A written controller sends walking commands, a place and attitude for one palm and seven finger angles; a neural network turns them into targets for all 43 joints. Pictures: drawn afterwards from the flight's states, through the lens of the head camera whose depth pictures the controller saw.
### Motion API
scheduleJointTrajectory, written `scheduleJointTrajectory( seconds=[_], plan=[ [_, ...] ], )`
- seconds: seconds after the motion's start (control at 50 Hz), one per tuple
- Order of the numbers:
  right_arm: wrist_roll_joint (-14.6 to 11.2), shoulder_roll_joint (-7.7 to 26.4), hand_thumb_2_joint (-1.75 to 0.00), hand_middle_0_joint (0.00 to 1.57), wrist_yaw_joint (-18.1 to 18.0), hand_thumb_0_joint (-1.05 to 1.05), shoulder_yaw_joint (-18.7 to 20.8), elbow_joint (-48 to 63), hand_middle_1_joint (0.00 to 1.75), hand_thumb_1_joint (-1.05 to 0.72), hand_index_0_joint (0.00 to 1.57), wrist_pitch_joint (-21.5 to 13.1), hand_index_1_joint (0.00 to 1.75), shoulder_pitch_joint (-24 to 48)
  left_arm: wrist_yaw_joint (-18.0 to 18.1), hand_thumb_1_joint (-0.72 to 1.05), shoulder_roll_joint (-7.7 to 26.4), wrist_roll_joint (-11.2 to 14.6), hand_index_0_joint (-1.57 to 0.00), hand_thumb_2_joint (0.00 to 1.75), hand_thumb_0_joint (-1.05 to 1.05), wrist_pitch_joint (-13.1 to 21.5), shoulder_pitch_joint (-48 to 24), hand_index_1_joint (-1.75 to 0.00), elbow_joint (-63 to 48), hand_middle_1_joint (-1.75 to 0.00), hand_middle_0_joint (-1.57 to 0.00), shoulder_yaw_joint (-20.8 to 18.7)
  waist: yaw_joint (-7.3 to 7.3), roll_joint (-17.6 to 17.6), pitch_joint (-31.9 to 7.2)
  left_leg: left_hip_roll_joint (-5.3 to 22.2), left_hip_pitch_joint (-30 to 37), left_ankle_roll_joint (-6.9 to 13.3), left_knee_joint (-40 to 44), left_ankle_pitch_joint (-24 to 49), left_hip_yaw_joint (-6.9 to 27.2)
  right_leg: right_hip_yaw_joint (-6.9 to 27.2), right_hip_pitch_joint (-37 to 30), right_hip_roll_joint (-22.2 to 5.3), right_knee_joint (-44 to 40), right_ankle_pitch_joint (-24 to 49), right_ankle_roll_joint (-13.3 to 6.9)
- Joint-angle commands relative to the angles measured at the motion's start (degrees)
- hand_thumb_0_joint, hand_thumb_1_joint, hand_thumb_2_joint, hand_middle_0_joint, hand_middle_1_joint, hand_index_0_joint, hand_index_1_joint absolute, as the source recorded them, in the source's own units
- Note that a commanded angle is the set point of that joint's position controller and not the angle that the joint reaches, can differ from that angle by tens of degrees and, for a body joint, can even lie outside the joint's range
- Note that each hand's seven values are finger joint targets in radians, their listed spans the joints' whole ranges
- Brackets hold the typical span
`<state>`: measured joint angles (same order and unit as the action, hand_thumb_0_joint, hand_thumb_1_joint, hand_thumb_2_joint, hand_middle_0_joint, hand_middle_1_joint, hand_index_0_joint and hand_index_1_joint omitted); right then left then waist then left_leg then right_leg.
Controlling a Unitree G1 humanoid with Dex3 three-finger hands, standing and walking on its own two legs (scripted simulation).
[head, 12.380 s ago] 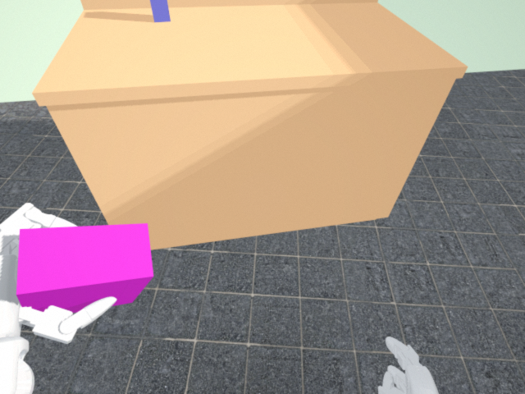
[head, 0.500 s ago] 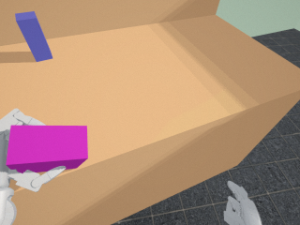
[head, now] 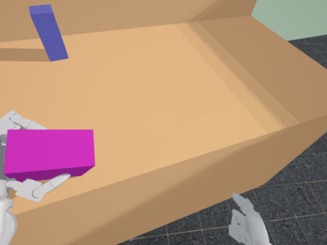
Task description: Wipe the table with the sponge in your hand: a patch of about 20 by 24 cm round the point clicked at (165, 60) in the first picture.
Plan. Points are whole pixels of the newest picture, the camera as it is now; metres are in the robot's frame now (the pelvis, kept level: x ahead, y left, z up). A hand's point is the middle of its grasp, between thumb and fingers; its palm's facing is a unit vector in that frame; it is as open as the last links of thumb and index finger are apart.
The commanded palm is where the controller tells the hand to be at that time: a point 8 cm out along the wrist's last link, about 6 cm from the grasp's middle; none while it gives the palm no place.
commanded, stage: look again from close up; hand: left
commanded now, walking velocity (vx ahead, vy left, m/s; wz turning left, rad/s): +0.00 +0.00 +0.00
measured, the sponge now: (64, 156) +0.23 +0.22 +0.14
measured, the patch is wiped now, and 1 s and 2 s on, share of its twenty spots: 0.00 0.00 0.00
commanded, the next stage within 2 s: turn the palm down, sponge in hand in 0.32 s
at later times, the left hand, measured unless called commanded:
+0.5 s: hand (26, 136) +0.24 +0.27 +0.18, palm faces +0.44 -0.77 -0.46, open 10.4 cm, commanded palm +0.16 +0.28 +0.18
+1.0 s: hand (40, 159) +0.20 +0.23 +0.18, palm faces +0.39 -0.58 -0.71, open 10.4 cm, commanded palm +0.16 +0.25 +0.23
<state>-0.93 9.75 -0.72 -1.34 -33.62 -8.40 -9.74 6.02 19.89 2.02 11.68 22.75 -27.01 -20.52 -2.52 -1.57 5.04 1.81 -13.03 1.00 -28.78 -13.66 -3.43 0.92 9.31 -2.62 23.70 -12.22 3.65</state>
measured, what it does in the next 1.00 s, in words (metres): shifts its weight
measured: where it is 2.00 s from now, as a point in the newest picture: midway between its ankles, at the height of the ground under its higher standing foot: outside the picture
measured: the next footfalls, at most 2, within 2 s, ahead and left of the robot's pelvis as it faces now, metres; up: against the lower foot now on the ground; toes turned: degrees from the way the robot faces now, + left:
none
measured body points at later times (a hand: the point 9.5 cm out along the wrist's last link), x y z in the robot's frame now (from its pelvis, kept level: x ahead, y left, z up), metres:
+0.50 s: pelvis +0.00 -0.01 +0.00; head +0.03 +0.01 +0.45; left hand +0.21 +0.31 +0.21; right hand +0.19 -0.22 -0.08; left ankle +0.02 +0.10 -0.74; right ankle +0.01 -0.16 -0.74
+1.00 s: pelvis -0.02 -0.07 -0.01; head -0.03 -0.11 +0.44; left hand +0.18 +0.26 +0.22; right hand +0.22 -0.26 -0.08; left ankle +0.02 +0.10 -0.74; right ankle +0.01 -0.16 -0.74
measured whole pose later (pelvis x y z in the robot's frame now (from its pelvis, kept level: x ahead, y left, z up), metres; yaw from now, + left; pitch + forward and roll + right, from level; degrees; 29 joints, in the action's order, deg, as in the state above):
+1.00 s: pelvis -0.02 -0.07 -0.01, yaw +3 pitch -5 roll +0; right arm -1.5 14.7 -6.3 -3.0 -36.4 -6.8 -6.5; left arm -2.5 31.6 -9.8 -9.5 7.4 -15.2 -18.1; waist -5.7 5.1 1.2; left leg 3.8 -13.9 -2.3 -31.7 -13.4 1.8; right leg -4.8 12.0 -0.6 34.0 -17.5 -1.6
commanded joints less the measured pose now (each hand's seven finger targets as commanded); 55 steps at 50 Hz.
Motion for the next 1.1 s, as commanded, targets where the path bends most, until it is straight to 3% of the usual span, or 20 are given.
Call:
scheduleJointTrajectory(
  seconds=[0.0, 0.12, 0.2, 0.22, 0.38, 0.4, 0.42, 0.44, 0.46, 0.48, 0.52, 0.58, 0.6, 0.66, 0.7, 0.72, 0.88, 0.94, 1.0, 1.08],
  plan=[
    [-0.17, 8.08, -0.9, 0.2, -0.8, 0.0, 3.58, 8.76, 0.3, -0.9, 0.2, -2.66, 0.3, 4.5, 1.41, 0.1, 10.43, -0.22, -1.2, 1.3, 0.0, 2.84, -4.69, -1.6, -13.01, -1.6, -1.2, -7.28, 0.94, 5.22, -9.74, 1.78, 2.27, -0.65, 7.4, 5.08, 1.73, -0.78, -2.34, 2.0, -1.67, 9.87, -3.3],
    [-0.14, 7.8, -0.9, 0.2, -1.02, 0.0, 3.73, 9.16, 0.3, -0.9, 0.2, -1.79, 0.3, 3.89, 1.41, 0.1, 7.58, 0.05, -1.2, 1.3, 0.0, 2.51, -2.92, -1.6, -11.9, -1.6, -1.2, -4.62, 1.26, 5.24, -8.99, 1.99, 1.66, -0.25, 7.27, 4.79, 2.28, -1.01, -3.0, 1.32, -2.31, 10.03, -3.38],
    [-0.37, 8.33, -0.9, 0.2, -1.15, 0.0, 3.98, 9.22, 0.3, -0.9, 0.2, -1.93, 0.3, 4.72, 1.97, 0.1, 10.51, -0.21, -1.2, 1.3, 0.0, 2.23, -3.35, -1.6, -13.07, -1.6, -1.2, -7.29, 0.99, 5.08, -9.43, 2.13, 2.41, -0.57, 7.39, 4.63, 1.99, -0.47, -2.65, 1.42, -2.18, 10.0, -3.3],
    [-0.24, 7.85, -0.9, 0.2, -1.17, 0.0, 3.86, 9.24, 0.3, -0.9, 0.2, -1.56, 0.3, 3.9, 1.64, 0.1, 7.6, 0.04, -1.2, 1.3, 0.0, 2.34, -2.43, -1.6, -12.22, -1.6, -1.2, -4.55, 1.32, 5.04, -9.16, 2.15, 1.56, -0.16, 7.3, 4.73, 2.52, -1.11, -3.6, 1.08, -2.33, 10.18, -3.35],
    [-0.31, 8.31, -0.9, 0.2, -1.29, 0.0, 4.39, 9.2, 0.3, -0.9, 0.2, -1.48, 0.3, 3.84, 1.88, 0.1, 9.17, 0.09, -1.2, 1.3, 0.0, 2.19, -1.87, -1.6, -13.39, -1.6, -1.2, -5.72, 1.29, 4.27, -9.72, 2.46, 2.31, -0.13, 6.84, 6.85, 3.07, -0.19, -4.0, 0.38, -2.19, 11.64, -3.57],
    [-3.02, 9.53, -0.9, 0.2, -5.34, 0.0, -2.48, 14.67, 0.3, -0.9, 0.2, -0.88, 0.3, -4.58, 2.88, 0.1, 52.63, 0.5, -1.2, 1.3, 0.0, 11.56, -52.04, -1.6, -33.68, -1.6, -1.2, -23.01, 3.22, 15.54, -13.07, 2.65, -0.61, 0.19, 6.11, 4.76, 3.36, -1.39, 1.21, 1.62, 4.1, -4.13, -0.99],
    [5.09, 7.08, -0.9, 0.2, -2.36, 0.0, 3.85, 8.17, 0.3, -0.9, 0.2, -3.52, 0.3, 4.3, -0.63, 0.1, 23.06, -6.1, -1.2, 1.3, 0.0, -1.06, -29.22, -1.6, 3.87, -1.6, -1.2, -15.49, -3.72, 15.84, -20.92, 1.18, 10.57, -3.34, 4.02, 27.28, 2.69, -5.75, 0.37, 3.2, 7.95, 7.02, -6.88],
    [2.92, 8.99, -0.9, 0.2, 0.87, 0.0, 2.53, 8.18, 0.3, -0.9, 0.2, -4.1, 0.3, 2.65, -2.47, 0.1, 13.71, -2.31, -1.2, 1.3, 0.0, -4.95, -26.26, -1.6, 1.95, -1.6, -1.2, -6.16, 0.29, 15.21, -19.78, 1.41, 12.27, -6.52, 2.46, 40.76, 5.02, -7.07, 5.84, 4.58, 6.58, 8.12, -5.88],
    [2.96, 9.88, -0.9, 0.2, 0.75, 0.0, 3.6, 8.09, 0.3, -0.9, 0.2, -4.64, 0.3, 4.01, -4.16, 0.1, 10.39, 0.18, -1.2, 1.3, 0.0, -6.41, -23.76, -1.6, -7.94, -1.6, -1.2, -5.46, -1.62, 13.14, -25.02, 2.13, 17.93, -6.05, 0.88, 43.99, 4.29, -6.77, 4.01, 4.34, 6.31, 10.8, -5.06],
    [2.18, 10.97, -0.9, 0.2, 0.52, 0.0, 4.5, 6.57, 0.3, -0.9, 0.2, -4.64, 0.3, 3.33, -5.42, 0.1, 12.77, 1.57, -1.2, 1.3, 0.0, -9.73, -13.16, -1.6, -4.68, -1.6, -1.2, -7.56, -3.72, 11.98, -26.42, 2.1, 18.47, -4.73, 0.42, 42.96, 2.93, -6.57, 1.79, 3.85, 5.21, 12.52, -4.9],
    [0.64, 10.14, -0.9, 0.2, 1.79, 0.0, 1.76, 8.03, 0.3, -0.9, 0.2, -3.69, 0.3, 8.89, -6.67, 0.1, 5.57, 0.16, -1.2, 1.3, 0.0, -14.45, -9.75, -1.6, -10.24, -1.6, -1.2, 1.79, -2.86, 7.47, -16.92, 1.51, 8.97, -3.46, 1.63, 26.23, 2.05, -8.46, 4.01, 3.37, 4.55, 11.24, -4.36],
    [1.09, 10.93, -0.9, 0.2, 1.22, 0.0, 1.61, 8.81, 0.3, -0.9, 0.2, -2.19, 0.3, 10.81, -4.0, 0.1, 15.48, -5.89, -1.2, 1.3, 0.0, -15.54, -8.79, -1.6, -11.17, -1.6, -1.2, -3.73, -1.45, 4.69, -10.38, 0.64, 0.64, -1.84, 4.34, 7.67, 3.23, -8.67, 5.8, 3.45, 5.3, 3.6, -4.34],
    [0.38, 11.62, -0.9, 0.2, 0.55, 0.0, 1.8, 10.18, 0.3, -0.9, 0.2, -1.24, 0.3, 12.93, -2.33, 0.1, 22.16, -6.47, -1.2, 1.3, 0.0, -15.18, -12.06, -1.6, -16.44, -1.6, -1.2, -9.29, -1.91, 6.58, -15.09, 0.1, 1.13, -1.5, 4.57, 1.05, 2.72, -7.29, 5.15, 3.48, 5.97, -0.18, -4.29],
    [1.52, 8.66, -0.9, 0.2, -1.08, 0.0, 0.86, 9.33, 0.3, -0.9, 0.2, -1.67, 0.3, 11.95, 0.71, 0.1, 19.72, -6.08, -1.2, 1.3, 0.0, -11.71, -12.15, -1.6, -15.38, -1.6, -1.2, -9.8, -1.79, 4.81, -11.52, -0.46, -0.1, -1.79, 3.73, -0.82, 2.45, -7.76, 7.22, 3.67, 4.92, -3.62, -4.18],
    [0.75, 9.76, -0.9, 0.2, -2.25, 0.0, 1.17, 8.58, 0.3, -0.9, 0.2, -0.9, 0.3, 12.26, 2.14, 0.1, 24.33, -6.72, -1.2, 1.3, 0.0, -12.12, -20.79, -1.6, -11.6, -1.6, -1.2, -12.5, -0.51, 6.71, -12.09, -1.08, -0.05, -1.41, 3.16, -7.78, 2.17, -5.92, 9.84, 3.45, 4.2, -8.95, -3.85],
    [1.08, 8.21, -0.9, 0.2, -2.67, 0.0, 0.76, 8.21, 0.3, -0.9, 0.2, -1.11, 0.3, 11.62, 2.02, 0.1, 20.59, -7.07, -1.2, 1.3, 0.0, -12.38, -23.1, -1.6, -9.98, -1.6, -1.2, -8.52, -1.12, 7.39, -10.49, -1.26, -0.68, -1.62, 3.36, -6.34, 2.14, -6.03, 8.68, 3.09, 3.08, -8.24, -4.24],
    [-0.2, 9.68, -0.9, 0.2, -6.33, 0.0, 0.29, 7.27, 0.3, -0.9, 0.2, -1.52, 0.3, 13.38, -6.92, 0.1, 24.74, -11.62, -1.2, 1.3, 0.0, -18.21, -31.1, -1.6, -1.03, -1.6, -1.2, -1.14, -0.55, 4.26, -7.92, -2.53, 2.0, -0.23, 2.07, -7.16, 0.62, -1.57, 9.07, 1.24, -2.6, -15.5, -3.0],
    [-0.34, 9.11, -0.9, 0.2, -6.42, 0.0, 0.41, 7.48, 0.3, -0.9, 0.2, -2.56, 0.3, 13.53, -8.22, 0.1, 27.29, -12.7, -1.2, 1.3, 0.0, -16.57, -30.84, -1.6, -2.57, -1.6, -1.2, -3.51, -1.54, 3.06, -9.58, -2.01, 2.55, -0.42, 0.37, -3.4, 0.96, -0.18, 7.35, 0.61, -2.87, -14.64, -3.34],
    [-0.58, 9.33, -0.9, 0.2, -6.14, 0.0, 0.95, 7.66, 0.3, -0.9, 0.2, -2.87, 0.3, 14.06, -7.49, 0.1, 34.35, -12.63, -1.2, 1.3, 0.0, -14.97, -25.75, -1.6, -4.28, -1.6, -1.2, -11.83, -4.0, 5.72, -12.05, -1.73, 2.37, -0.98, -1.12, 1.17, 1.14, 1.88, 3.89, -0.3, -2.61, -11.24, -3.71],
    [-0.17, 9.64, -0.9, 0.2, -5.82, 0.0, 1.89, 7.38, 0.3, -0.9, 0.2, -1.85, 0.3, 10.72, -5.6, 0.1, 33.18, -11.73, -1.2, 1.3, 0.0, -15.84, -18.92, -1.6, -3.98, -1.6, -1.2, -13.72, -4.42, 3.38, -12.65, -0.79, 0.56, -1.02, -2.36, 6.66, 1.28, 1.79, 0.54, -1.61, -0.25, 0.97, -2.96]
  ],
)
